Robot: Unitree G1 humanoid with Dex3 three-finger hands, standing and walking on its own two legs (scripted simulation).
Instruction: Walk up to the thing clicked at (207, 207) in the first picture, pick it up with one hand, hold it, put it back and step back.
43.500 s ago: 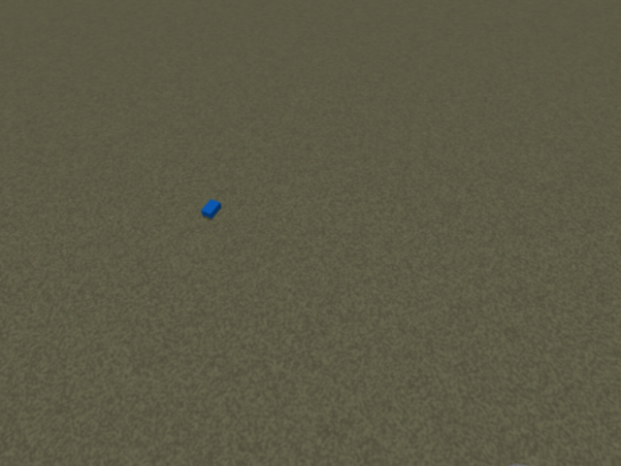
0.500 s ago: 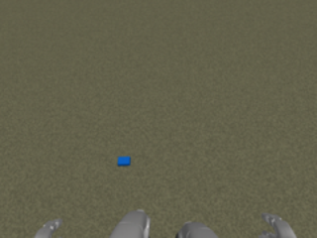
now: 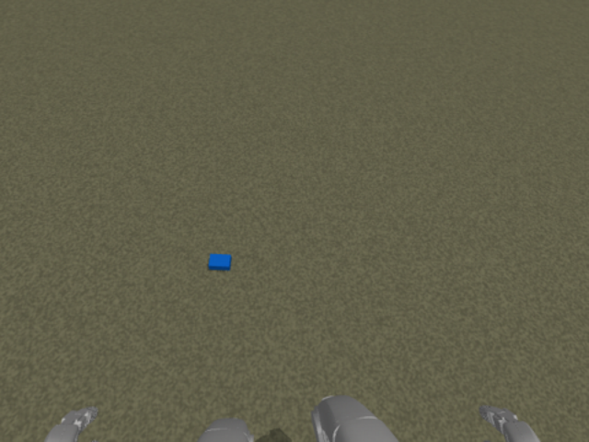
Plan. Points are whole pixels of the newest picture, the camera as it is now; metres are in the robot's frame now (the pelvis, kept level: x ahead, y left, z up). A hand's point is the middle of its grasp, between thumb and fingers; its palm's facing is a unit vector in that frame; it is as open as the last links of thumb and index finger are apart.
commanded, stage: step back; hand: left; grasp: from above
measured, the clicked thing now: (220, 262) +0.72 +0.24 -0.75
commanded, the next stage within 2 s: none
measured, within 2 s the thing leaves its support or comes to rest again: neither
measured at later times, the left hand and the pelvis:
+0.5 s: hand out of the picture -0.04 +0.23 -0.14, palm faces +0.03 -0.90 -0.44, open 7.3 cm; pelvis -0.17 -0.04 -0.02, yaw +3 degrees
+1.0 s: hand out of the picture -0.30 +0.20 -0.14, palm faces +0.01 -0.89 -0.46, open 7.3 cm; pelvis -0.34 -0.08 +0.00, yaw -1 degrees
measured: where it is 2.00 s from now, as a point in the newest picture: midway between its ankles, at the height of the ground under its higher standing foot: outside the picture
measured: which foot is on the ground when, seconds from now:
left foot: down 0.00-0.18, up 0.20-0.50, down 0.52-0.88, up 0.90-1.00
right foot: up 0.00-0.12, down 0.14-0.54, up 0.56-0.82, down 0.84-1.00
